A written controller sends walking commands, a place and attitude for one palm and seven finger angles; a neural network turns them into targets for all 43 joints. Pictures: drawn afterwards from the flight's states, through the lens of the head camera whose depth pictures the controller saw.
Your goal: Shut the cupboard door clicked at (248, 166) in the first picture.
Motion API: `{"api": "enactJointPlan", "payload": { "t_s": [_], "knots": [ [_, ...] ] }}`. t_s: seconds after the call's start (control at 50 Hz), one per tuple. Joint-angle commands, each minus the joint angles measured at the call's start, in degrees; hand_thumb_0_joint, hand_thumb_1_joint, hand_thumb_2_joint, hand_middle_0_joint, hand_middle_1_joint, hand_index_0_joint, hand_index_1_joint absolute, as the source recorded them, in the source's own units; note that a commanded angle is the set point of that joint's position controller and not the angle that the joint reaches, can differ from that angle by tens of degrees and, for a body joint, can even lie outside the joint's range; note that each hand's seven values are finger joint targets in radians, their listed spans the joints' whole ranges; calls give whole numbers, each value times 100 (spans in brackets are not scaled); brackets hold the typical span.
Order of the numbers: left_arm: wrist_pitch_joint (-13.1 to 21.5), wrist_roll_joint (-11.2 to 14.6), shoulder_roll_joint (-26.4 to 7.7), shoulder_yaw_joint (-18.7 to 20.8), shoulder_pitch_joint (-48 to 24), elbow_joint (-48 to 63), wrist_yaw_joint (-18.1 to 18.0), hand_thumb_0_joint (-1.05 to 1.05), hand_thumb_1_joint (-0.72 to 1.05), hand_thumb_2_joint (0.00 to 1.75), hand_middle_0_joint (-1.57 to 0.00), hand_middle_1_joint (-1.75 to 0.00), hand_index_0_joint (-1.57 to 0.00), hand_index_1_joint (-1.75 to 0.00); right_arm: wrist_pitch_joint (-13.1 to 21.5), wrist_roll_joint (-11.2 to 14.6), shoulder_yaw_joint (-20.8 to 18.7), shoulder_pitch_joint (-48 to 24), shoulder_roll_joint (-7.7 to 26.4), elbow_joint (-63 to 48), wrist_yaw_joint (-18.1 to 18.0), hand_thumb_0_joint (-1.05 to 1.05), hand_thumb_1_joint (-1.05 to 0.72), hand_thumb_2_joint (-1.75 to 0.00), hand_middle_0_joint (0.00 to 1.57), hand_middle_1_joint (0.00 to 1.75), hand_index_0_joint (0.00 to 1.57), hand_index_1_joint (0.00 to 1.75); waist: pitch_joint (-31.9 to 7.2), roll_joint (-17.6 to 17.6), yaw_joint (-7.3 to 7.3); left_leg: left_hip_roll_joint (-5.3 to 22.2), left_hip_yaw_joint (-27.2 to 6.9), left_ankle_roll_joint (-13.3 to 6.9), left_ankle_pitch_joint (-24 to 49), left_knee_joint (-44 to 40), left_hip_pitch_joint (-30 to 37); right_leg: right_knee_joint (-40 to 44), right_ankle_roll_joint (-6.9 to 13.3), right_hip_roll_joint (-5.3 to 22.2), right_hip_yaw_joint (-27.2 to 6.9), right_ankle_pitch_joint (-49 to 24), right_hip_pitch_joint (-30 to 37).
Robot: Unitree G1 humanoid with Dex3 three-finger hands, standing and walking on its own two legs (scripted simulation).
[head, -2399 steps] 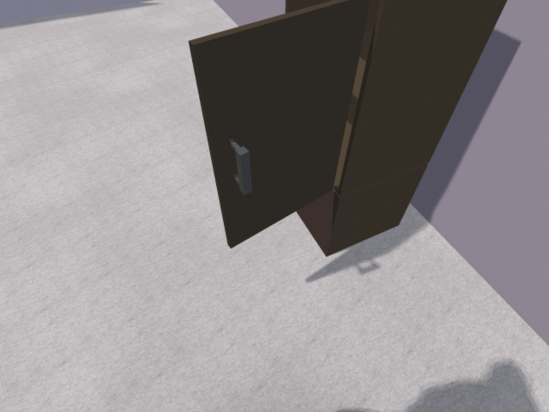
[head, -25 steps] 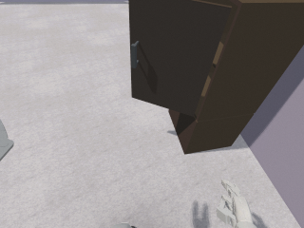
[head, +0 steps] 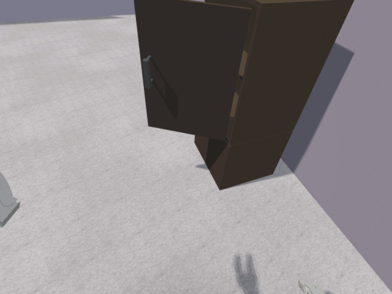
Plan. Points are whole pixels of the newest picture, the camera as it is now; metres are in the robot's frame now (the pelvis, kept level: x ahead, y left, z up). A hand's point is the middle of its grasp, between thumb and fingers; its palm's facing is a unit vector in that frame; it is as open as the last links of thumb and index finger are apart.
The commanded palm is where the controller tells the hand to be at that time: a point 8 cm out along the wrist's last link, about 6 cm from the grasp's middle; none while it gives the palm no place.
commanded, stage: stop stepping back and stand still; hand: left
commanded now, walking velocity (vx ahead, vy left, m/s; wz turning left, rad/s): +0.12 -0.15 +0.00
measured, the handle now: (148, 71) +0.94 +0.20 -0.01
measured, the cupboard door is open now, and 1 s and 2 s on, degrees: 57 57 57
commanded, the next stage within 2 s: let the arm hang, fingers relaxed in 1.36 s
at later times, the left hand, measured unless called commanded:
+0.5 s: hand (43, 181) +0.26 +0.26 +0.15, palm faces +0.43 -0.82 -0.38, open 7.4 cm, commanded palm +0.20 +0.30 +0.19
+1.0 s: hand (33, 175) +0.27 +0.27 +0.16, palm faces +0.37 -0.82 -0.44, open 7.4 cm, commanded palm +0.21 +0.31 +0.19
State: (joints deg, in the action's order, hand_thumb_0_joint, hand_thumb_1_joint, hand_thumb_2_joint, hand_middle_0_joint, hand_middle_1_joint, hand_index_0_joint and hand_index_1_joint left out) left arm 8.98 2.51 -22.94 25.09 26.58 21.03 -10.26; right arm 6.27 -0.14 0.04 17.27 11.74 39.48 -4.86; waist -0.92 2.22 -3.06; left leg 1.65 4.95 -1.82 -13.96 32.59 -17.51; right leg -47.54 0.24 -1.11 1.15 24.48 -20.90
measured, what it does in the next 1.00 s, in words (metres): steps on the spot: right foot, then left foot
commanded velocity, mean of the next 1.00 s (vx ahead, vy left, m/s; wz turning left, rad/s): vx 0.01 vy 0.00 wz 0.00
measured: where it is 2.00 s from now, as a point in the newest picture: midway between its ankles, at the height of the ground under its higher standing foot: outside the picture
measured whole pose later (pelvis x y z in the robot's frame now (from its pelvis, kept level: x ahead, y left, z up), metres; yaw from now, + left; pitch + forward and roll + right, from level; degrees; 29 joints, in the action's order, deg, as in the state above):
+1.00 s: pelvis +0.06 +0.02 +0.01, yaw -2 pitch +1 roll -1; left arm 8.3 3.5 -23.8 22.7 32.5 28.4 -9.2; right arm 2.4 0.7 1.9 13.5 10.9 35.2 -4.1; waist -0.5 1.1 -0.9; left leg 1.9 4.8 -1.3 -13.2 29.7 -17.4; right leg -26.4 0.4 -0.5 3.2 18.0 -9.2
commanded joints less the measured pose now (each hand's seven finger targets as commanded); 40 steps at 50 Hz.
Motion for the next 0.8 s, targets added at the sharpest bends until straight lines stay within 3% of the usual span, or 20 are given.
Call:
{"api": "enactJointPlan", "payload": {
  "t_s": [0.0, 0.04, 0.06, 0.08, 0.12, 0.14, 0.18, 0.2, 0.24, 0.28, 0.32, 0.38, 0.4, 0.44, 0.48, 0.5, 0.54, 0.62, 0.72, 0.78],
  "knots": [
    [540, -52, -1393, 679, 157, 2569, -39, 0, 90, 90, -20, -30, -20, -30, 403, -16, -196, -964, 799, -1091, 70, 0, -90, -90, 20, 30, 20, 30, -160, -1546, 305, 1250, -1280, -397, -2356, -2189, -698, 807, 30, -47, 428, -359, 893],
    [542, -90, -1325, 732, 432, 2481, -77, 0, 90, 90, -20, -30, -20, -30, 295, -52, -181, -931, 731, -1152, 82, 0, -90, -90, 20, 30, 20, 30, -88, -1682, 254, 1007, -941, -225, -2628, -1876, -1292, 1476, 86, -92, 517, -313, 1645],
    [537, -108, -1411, 871, 545, 2311, -108, 0, 90, 90, -20, -30, -20, -30, 233, -60, -186, -910, 697, -1179, 79, 0, -90, -90, 20, 30, 20, 30, -104, -1475, 261, 886, -791, -158, -2604, -1518, -1469, 1800, 151, -9, 319, -154, 1873],
    [517, -105, -1400, 933, 559, 2142, -132, 0, 90, 90, -20, -30, -20, -30, 150, -60, -210, -856, 672, -1167, 73, 0, -90, -90, 20, 30, 20, 30, -74, -991, 250, 654, -594, -58, -2459, -870, -1642, 2173, 322, 235, -135, 135, 1907],
    [472, -21, -1423, 989, 525, 1834, -169, 0, 90, 90, -20, -30, -20, -30, 19, -66, -220, -771, 576, -1147, 76, 0, -90, -90, 20, 30, 20, 30, 22, 408, 249, 28, -145, 164, -1389, 1341, -1879, 3562, 1114, 1742, -2678, 1281, 1338],
    [508, 4, -1437, 986, 286, 1800, -203, 0, 90, 90, -20, -30, -20, -30, 29, -51, -261, -781, 614, -1121, 105, 0, -90, -90, 20, 30, 20, 30, -3, 527, 290, 28, -318, 211, -1342, 2085, -2017, 3707, 1300, 2155, -3088, 877, 1370],
    [567, 20, -1220, 899, 476, 1410, -195, 0, 90, 90, -20, -30, -20, -30, 25, -17, -253, -658, 603, -1043, 132, 0, -90, -90, 20, 30, 20, 30, -104, 314, 208, 141, -564, 248, -1055, 2281, -2025, 3331, 1273, 2017, -2496, -547, 1574],
    [555, 24, -1179, 876, 488, 1287, -190, 0, 90, 90, -20, -30, -20, -30, 0, -14, -220, -717, 600, -1041, 133, 0, -90, -90, 20, 30, 20, 30, -176, 182, 234, 194, -529, 258, -1008, 1924, -1867, 3051, 1220, 1866, -2136, -1414, 1705],
    [588, -11, -1034, 679, 459, 1184, -177, 0, 90, 90, -20, -30, -20, -30, -15, -10, -117, -839, 502, -1049, 98, 0, -90, -90, 20, 30, 20, 30, -167, 340, 291, 137, -241, 224, -708, 1049, -1218, 2733, 982, 1483, -1206, -2522, 1519],
    [567, -18, -911, 409, 66, 1237, -160, 0, 90, 90, -20, -30, -20, -30, 20, -2, -123, -890, 532, -1032, 64, 0, -90, -90, 20, 30, 20, 30, -153, 488, 294, -8, -18, 167, -203, 368, -486, 2662, 705, 1245, -801, -2475, 1217],
    [563, -5, -867, 214, -237, 1453, -139, 0, 90, 90, -20, -30, -20, -30, 106, -4, -178, -923, 611, -1024, 19, 0, -90, -90, 20, 30, 20, 30, -151, 254, 271, -5, -65, 111, 466, -354, 380, 2518, 420, 1041, -551, -2000, 815],
    [584, -23, -1004, 237, -400, 1982, -99, 0, 90, 90, -20, -30, -20, -30, 130, 54, -270, -996, 812, -1177, -17, 0, -90, -90, 20, 30, 20, 30, -220, -560, 332, 814, -1054, -209, 1062, -845, 959, 2049, -89, 503, -331, -1400, 426],
    [595, -33, -1202, 401, -430, 2082, -101, 0, 90, 90, -20, -30, -20, -30, 118, 89, -276, -1030, 835, -1219, -40, 0, -90, -90, 20, 30, 20, 30, -211, -618, 351, 910, -1160, -231, 960, -886, 833, 2090, -158, 427, -310, -1244, 481],
    [568, -38, -1136, 470, -134, 2032, -66, 0, 90, 90, -20, -30, -20, -30, 97, 57, -155, -1017, 670, -1214, -24, 0, -90, -90, 20, 30, 20, 30, -77, -1075, 314, 762, -1055, -182, 946, -1018, 311, 2137, -63, 348, -183, -1542, 813],
    [627, -32, -1204, 561, -194, 2309, -78, 0, 90, 90, -20, -30, -20, -30, 112, 68, -162, -1014, 671, -1247, 6, 0, -90, -90, 20, 30, 20, 30, -252, -1144, 317, 633, -863, -83, 1221, -849, 280, 2204, 4, 387, -239, -1918, 1109],
    [645, -34, -1379, 750, -127, 2382, -93, 0, 90, 90, -20, -30, -20, -30, 123, 59, -186, -976, 684, -1241, 3, 0, -90, -90, 20, 30, 20, 30, -401, -1071, 309, 586, -789, -33, 1502, -717, 365, 2204, 32, 438, -271, -2236, 1213],
    [610, 30, -1250, 736, 269, 2213, -85, 0, 90, 90, -20, -30, -20, -30, 83, 80, -186, -915, 625, -1294, 38, 0, -90, -90, 20, 30, 20, 30, -811, -838, 295, 517, -585, 31, 2009, -438, 584, 2181, 67, 534, -351, -2951, 1454],
    [473, 120, -1138, 744, 852, 1954, -50, 0, 90, 90, -20, -30, -20, -30, -47, 108, -169, -835, 600, -1382, 88, 0, -90, -90, 20, 30, 20, 30, -1128, -662, 255, 514, -441, 101, 2663, -277, 741, 2046, 53, 566, -309, -3898, 1617],
    [342, 159, -1113, 679, 872, 1713, -17, 0, 90, 90, -20, -30, -20, -30, -168, 124, -147, -878, 625, -1405, 62, 0, -90, -90, 20, 30, 20, 30, -979, -407, 236, 584, -475, 100, 2716, -404, 729, 2057, 0, 506, -179, -3754, 1459],
    [312, 145, -1115, 605, 687, 1790, -10, 0, 90, 90, -20, -30, -20, -30, -190, 115, -139, -904, 648, -1414, 29, 0, -90, -90, 20, 30, 20, 30, -869, -478, 241, 604, -510, 75, 2369, -536, 680, 2157, -21, 461, -183, -3305, 1357]
  ]
}}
